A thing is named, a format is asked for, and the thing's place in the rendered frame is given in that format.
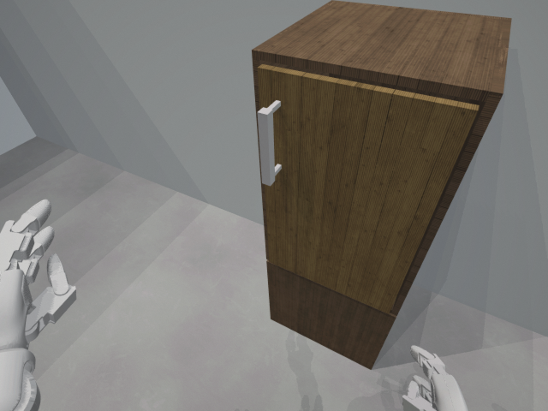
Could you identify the robot left forearm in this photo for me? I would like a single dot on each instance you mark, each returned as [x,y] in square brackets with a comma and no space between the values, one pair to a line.
[18,388]

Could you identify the cupboard door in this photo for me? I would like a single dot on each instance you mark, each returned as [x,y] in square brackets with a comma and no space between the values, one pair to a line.
[363,169]

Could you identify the robot right hand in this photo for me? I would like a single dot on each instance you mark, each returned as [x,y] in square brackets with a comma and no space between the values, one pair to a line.
[442,394]

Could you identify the robot left hand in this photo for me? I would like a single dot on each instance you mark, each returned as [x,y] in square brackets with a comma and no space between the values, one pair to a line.
[20,252]

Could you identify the handle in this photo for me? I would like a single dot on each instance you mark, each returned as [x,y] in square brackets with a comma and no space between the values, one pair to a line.
[266,143]

